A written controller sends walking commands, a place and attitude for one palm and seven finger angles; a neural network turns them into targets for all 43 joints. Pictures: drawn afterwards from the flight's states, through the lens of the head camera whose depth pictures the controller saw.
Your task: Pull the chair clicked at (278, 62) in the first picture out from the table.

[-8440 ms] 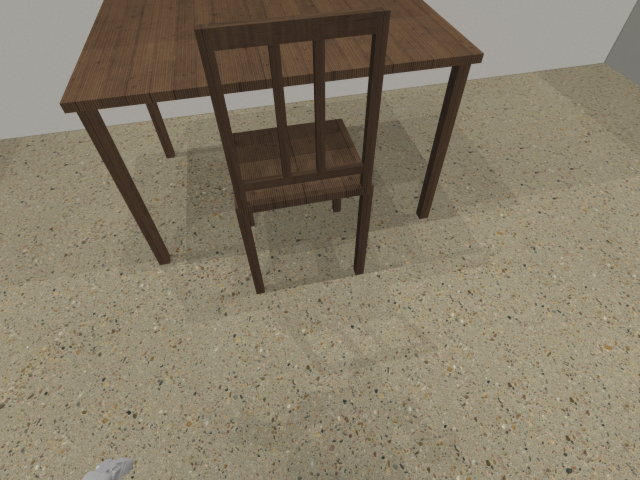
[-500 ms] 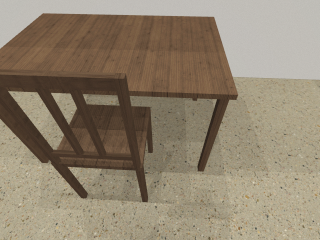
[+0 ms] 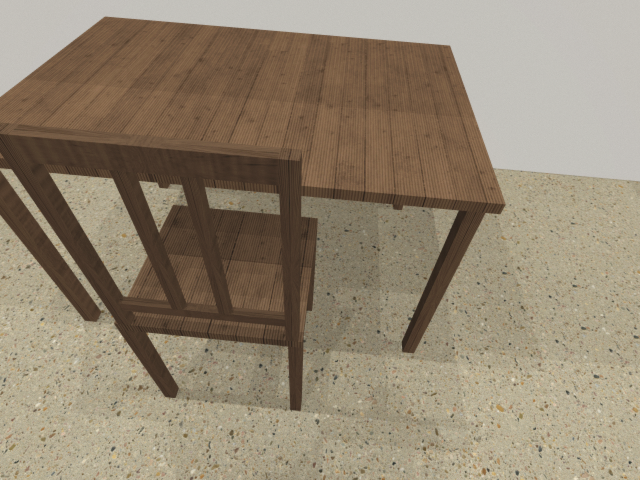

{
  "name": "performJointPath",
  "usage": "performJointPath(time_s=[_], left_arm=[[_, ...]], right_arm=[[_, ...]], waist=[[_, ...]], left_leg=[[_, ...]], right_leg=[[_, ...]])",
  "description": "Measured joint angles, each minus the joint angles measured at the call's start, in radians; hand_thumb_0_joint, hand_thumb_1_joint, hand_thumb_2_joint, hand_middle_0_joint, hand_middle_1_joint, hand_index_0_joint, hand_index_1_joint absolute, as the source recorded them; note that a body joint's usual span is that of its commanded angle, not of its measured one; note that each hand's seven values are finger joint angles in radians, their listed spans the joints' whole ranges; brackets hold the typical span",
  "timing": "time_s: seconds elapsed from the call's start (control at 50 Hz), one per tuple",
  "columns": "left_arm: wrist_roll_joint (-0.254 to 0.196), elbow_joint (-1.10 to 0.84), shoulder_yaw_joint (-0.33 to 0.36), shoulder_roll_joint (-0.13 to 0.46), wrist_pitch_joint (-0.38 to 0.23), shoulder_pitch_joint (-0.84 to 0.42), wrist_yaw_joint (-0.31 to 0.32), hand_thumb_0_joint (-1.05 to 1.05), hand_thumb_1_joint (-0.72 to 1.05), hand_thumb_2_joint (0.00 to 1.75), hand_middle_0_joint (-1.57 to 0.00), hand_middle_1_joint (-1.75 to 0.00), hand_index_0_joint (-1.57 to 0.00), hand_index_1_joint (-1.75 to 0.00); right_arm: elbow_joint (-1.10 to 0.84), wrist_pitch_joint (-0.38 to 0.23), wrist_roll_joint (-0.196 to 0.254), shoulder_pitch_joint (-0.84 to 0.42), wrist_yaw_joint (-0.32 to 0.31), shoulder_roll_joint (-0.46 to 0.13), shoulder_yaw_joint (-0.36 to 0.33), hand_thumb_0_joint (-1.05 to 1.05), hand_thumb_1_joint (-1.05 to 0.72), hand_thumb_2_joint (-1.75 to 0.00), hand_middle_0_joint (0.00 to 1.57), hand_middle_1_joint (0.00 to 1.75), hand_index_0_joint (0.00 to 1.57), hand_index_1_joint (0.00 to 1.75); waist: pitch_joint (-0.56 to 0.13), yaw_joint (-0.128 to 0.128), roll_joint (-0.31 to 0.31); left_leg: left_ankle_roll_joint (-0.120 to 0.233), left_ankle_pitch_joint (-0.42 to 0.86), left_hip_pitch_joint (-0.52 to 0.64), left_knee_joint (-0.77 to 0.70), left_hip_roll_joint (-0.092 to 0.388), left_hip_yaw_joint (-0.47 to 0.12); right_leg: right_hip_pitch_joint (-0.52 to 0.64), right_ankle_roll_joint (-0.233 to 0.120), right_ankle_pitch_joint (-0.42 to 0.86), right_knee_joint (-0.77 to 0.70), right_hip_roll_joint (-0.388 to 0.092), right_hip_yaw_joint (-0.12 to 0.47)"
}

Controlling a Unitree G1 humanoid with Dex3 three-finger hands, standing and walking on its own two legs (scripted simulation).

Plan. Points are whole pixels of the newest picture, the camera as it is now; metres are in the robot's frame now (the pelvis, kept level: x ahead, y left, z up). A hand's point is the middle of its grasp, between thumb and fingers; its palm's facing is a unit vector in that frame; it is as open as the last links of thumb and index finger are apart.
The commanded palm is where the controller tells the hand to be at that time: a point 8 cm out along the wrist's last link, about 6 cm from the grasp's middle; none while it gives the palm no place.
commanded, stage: look again from close up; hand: left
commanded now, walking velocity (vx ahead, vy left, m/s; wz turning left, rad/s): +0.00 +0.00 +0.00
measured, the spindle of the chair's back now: (155, 249) +0.47 +0.32 -0.05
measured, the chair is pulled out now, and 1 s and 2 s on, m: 0.00 0.00 0.00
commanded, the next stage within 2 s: raise the hand toward the chair's back in 0.30 s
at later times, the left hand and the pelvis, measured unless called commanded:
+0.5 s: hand out of the picture +0.08 +0.19 -0.12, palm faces +0.19 -0.96 -0.22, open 7.4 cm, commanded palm +0.10 +0.22 -0.07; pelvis +0.00 +0.00 +0.00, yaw +0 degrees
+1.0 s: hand out of the picture +0.13 +0.16 -0.06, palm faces +0.01 -1.00 -0.07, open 10.8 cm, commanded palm +0.12 +0.22 -0.05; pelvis -0.06 -0.06 -0.11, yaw +1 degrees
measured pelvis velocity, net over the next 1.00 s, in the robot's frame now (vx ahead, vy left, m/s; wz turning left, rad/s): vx -0.06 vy -0.06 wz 0.02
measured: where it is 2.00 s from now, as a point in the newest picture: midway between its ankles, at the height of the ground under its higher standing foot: outside the picture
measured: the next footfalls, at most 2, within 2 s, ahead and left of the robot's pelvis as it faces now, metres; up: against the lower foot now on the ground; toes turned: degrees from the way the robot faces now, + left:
none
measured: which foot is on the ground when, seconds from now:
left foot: down 0.00-1.00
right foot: down 0.00-1.00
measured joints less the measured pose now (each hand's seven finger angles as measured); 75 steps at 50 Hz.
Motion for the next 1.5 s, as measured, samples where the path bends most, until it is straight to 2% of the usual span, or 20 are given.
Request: performJointPath(time_s=[0.42,0.44,0.46,0.48,0.52,0.58,0.62,0.68,0.7,0.74,0.78,0.84,0.92,0.98,1.02,1.08,1.16,1.26,1.36,1.5], left_arm=[[0.000,0.044,-0.016,-0.030,-0.005,0.012,0.006,0.01,0.91,0.89,-0.19,-0.30,-0.20,-0.30],[-0.042,-0.121,-0.005,-0.034,0.059,0.063,0.007,0.01,0.90,0.89,-0.19,-0.30,-0.20,-0.30],[-0.067,-0.321,0.008,-0.031,0.082,0.125,0.024,0.02,0.91,0.89,-0.20,-0.30,-0.20,-0.30],[-0.084,-0.496,0.013,-0.020,0.070,0.177,0.051,0.02,0.92,0.89,-0.20,-0.30,-0.20,-0.30],[-0.128,-0.743,0.022,-0.006,0.026,0.214,0.079,0.03,0.91,0.88,-0.20,-0.30,-0.20,-0.30],[-0.156,-0.876,0.065,-0.011,-0.119,0.128,0.034,0.03,0.88,0.87,-0.19,-0.29,-0.19,-0.29],[-0.176,-0.879,0.108,-0.012,-0.255,0.058,-0.045,0.02,0.84,0.86,-0.18,-0.28,-0.19,-0.28],[-0.224,-0.862,0.152,-0.008,-0.456,0.008,-0.227,0.01,0.78,0.83,-0.17,-0.27,-0.18,-0.27],[-0.237,-0.852,0.162,-0.005,-0.505,0.004,-0.293,0.01,0.76,0.83,-0.17,-0.27,-0.18,-0.27],[-0.262,-0.842,0.179,0.003,-0.540,0.017,-0.394,0.01,0.71,0.81,-0.17,-0.27,-0.18,-0.27],[-0.290,-0.848,0.194,0.008,-0.515,0.052,-0.443,0.01,0.66,0.79,-0.17,-0.26,-0.18,-0.26],[-0.312,-0.886,0.222,0.010,-0.471,0.119,-0.434,0.01,0.59,0.76,-0.17,-0.25,-0.17,-0.25],[-0.320,-0.979,0.244,0.027,-0.499,0.166,-0.403,0.02,0.49,0.72,-0.16,-0.24,-0.16,-0.24],[-0.332,-1.010,0.239,0.050,-0.518,0.125,-0.433,0.02,0.42,0.69,-0.15,-0.22,-0.15,-0.22],[-0.340,-1.008,0.232,0.065,-0.490,0.078,-0.461,0.02,0.37,0.67,-0.14,-0.22,-0.15,-0.22],[-0.345,-0.994,0.228,0.079,-0.408,0.028,-0.481,0.01,0.30,0.64,-0.13,-0.21,-0.14,-0.21],[-0.344,-0.991,0.240,0.072,-0.334,0.030,-0.446,0.01,0.21,0.60,-0.13,-0.19,-0.13,-0.19],[-0.334,-0.990,0.251,0.051,-0.371,0.062,-0.392,0.01,0.10,0.55,-0.12,-0.17,-0.12,-0.17],[-0.324,-0.992,0.235,0.045,-0.421,0.080,-0.383,0.01,-0.02,0.50,-0.10,-0.15,-0.11,-0.15],[-0.312,-1.017,0.213,0.048,-0.426,0.080,-0.370,0.00,-0.19,0.43,-0.09,-0.13,-0.09,-0.13]], right_arm=[[0.066,0.007,0.007,0.021,0.005,0.004,0.008,0.01,-0.91,-0.90,0.20,0.30,0.20,0.30],[0.020,-0.001,0.017,0.040,0.002,0.002,0.006,0.01,-0.92,-0.90,0.20,0.30,0.20,0.30],[-0.026,-0.044,0.027,0.066,-0.011,0.001,0.009,0.01,-0.92,-0.90,0.20,0.30,0.20,0.30],[-0.063,-0.097,0.039,0.087,-0.021,0.002,0.007,0.01,-0.92,-0.90,0.20,0.30,0.20,0.30],[-0.131,-0.181,0.053,0.105,-0.031,-0.003,-0.004,0.01,-0.91,-0.90,0.20,0.30,0.20,0.30],[-0.228,-0.236,0.034,0.075,-0.028,-0.032,-0.021,0.01,-0.91,-0.90,0.20,0.30,0.20,0.30],[-0.285,-0.243,0.020,0.034,-0.012,-0.042,-0.034,0.01,-0.91,-0.90,0.20,0.30,0.20,0.30],[-0.373,-0.245,0.016,-0.027,0.018,-0.047,-0.059,0.01,-0.90,-0.90,0.20,0.30,0.20,0.30],[-0.404,-0.244,0.019,-0.045,0.025,-0.052,-0.067,0.01,-0.90,-0.90,0.20,0.30,0.20,0.30],[-0.463,-0.234,0.027,-0.075,0.029,-0.065,-0.080,0.01,-0.90,-0.90,0.20,0.30,0.20,0.30],[-0.513,-0.221,0.036,-0.093,0.018,-0.078,-0.088,0.01,-0.90,-0.90,0.20,0.30,0.20,0.30],[-0.557,-0.210,0.041,-0.101,-0.008,-0.091,-0.096,0.01,-0.90,-0.90,0.20,0.30,0.20,0.30],[-0.547,-0.220,0.033,-0.093,-0.040,-0.088,-0.081,0.01,-0.90,-0.90,0.20,0.29,0.20,0.30],[-0.506,-0.231,0.035,-0.090,-0.051,-0.075,-0.052,0.01,-0.90,-0.90,0.20,0.29,0.20,0.30],[-0.480,-0.233,0.040,-0.084,-0.054,-0.060,-0.032,0.01,-0.90,-0.90,0.20,0.30,0.20,0.30],[-0.454,-0.224,0.047,-0.065,-0.052,-0.030,-0.013,0.01,-0.90,-0.90,0.20,0.30,0.20,0.30],[-0.440,-0.206,0.048,-0.022,-0.046,-0.002,-0.014,0.01,-0.90,-0.90,0.20,0.30,0.20,0.30],[-0.431,-0.200,0.043,0.022,-0.039,-0.013,-0.034,0.01,-0.90,-0.90,0.20,0.30,0.20,0.30],[-0.429,-0.210,0.044,0.028,-0.036,-0.048,-0.052,0.01,-0.90,-0.90,0.20,0.30,0.20,0.30],[-0.457,-0.216,0.045,-0.008,-0.036,-0.067,-0.055,0.01,-0.90,-0.90,0.20,0.30,0.20,0.30]], waist=[[0.023,-0.003,0.006],[0.027,-0.008,0.008],[0.027,-0.001,0.001],[0.014,0.003,-0.007],[-0.010,-0.012,-0.008],[-0.056,-0.045,0.030],[-0.099,-0.048,0.035],[-0.148,-0.042,0.016],[-0.156,-0.040,0.011],[-0.164,-0.033,0.001],[-0.167,-0.021,-0.006],[-0.167,0.002,-0.004],[-0.162,0.029,0.013],[-0.153,0.036,0.032],[-0.148,0.032,0.044],[-0.143,0.012,0.057],[-0.147,-0.018,0.068],[-0.158,-0.033,0.070],[-0.160,-0.032,0.067],[-0.160,-0.028,0.051]], left_leg=[[0.001,0.020,0.015,-0.037,-0.006,0.003],[-0.001,0.017,0.005,-0.026,-0.004,0.000],[-0.003,0.018,0.002,-0.027,-0.007,0.005],[-0.006,0.021,-0.006,-0.030,-0.011,0.011],[-0.008,0.022,-0.037,-0.012,-0.022,0.008],[-0.011,-0.005,-0.163,0.099,-0.014,-0.018],[-0.021,-0.033,-0.273,0.189,0.004,-0.017],[-0.036,-0.087,-0.440,0.347,0.032,-0.012],[-0.041,-0.105,-0.489,0.399,0.040,-0.014],[-0.053,-0.136,-0.569,0.492,0.050,-0.021],[-0.061,-0.164,-0.629,0.565,0.057,-0.032],[-0.071,-0.193,-0.692,0.645,0.065,-0.059],[-0.077,-0.214,-0.752,0.713,0.073,-0.105],[-0.080,-0.216,-0.787,0.741,0.076,-0.132],[-0.080,-0.212,-0.800,0.745,0.077,-0.139],[-0.081,-0.202,-0.795,0.727,0.079,-0.133],[-0.076,-0.188,-0.764,0.679,0.080,-0.104],[-0.061,-0.181,-0.741,0.642,0.075,-0.075],[-0.045,-0.185,-0.744,0.642,0.067,-0.064],[-0.031,-0.192,-0.747,0.649,0.057,-0.066]], right_leg=[[0.011,0.004,0.014,-0.029,-0.005,0.002],[0.004,0.002,0.014,-0.022,-0.004,-0.001],[-0.015,-0.011,0.009,0.004,-0.007,0.002],[-0.045,-0.026,-0.001,0.044,-0.013,0.003],[-0.088,-0.041,-0.026,0.101,-0.025,-0.002],[-0.179,-0.016,-0.058,0.160,-0.017,-0.018],[-0.293,-0.020,-0.078,0.253,-0.003,-0.013],[-0.469,-0.040,-0.135,0.419,0.020,-0.002],[-0.517,-0.043,-0.154,0.472,0.026,-0.003],[-0.598,-0.052,-0.190,0.568,0.034,-0.006],[-0.654,-0.066,-0.222,0.642,0.039,-0.015],[-0.703,-0.078,-0.254,0.712,0.048,-0.039],[-0.738,-0.092,-0.273,0.754,0.061,-0.081],[-0.758,-0.099,-0.274,0.766,0.068,-0.106],[-0.767,-0.100,-0.269,0.766,0.070,-0.112],[-0.767,-0.097,-0.256,0.749,0.072,-0.106],[-0.749,-0.085,-0.236,0.709,0.070,-0.079],[-0.736,-0.069,-0.223,0.676,0.062,-0.052],[-0.737,-0.055,-0.223,0.670,0.053,-0.043],[-0.729,-0.041,-0.224,0.662,0.044,-0.044]])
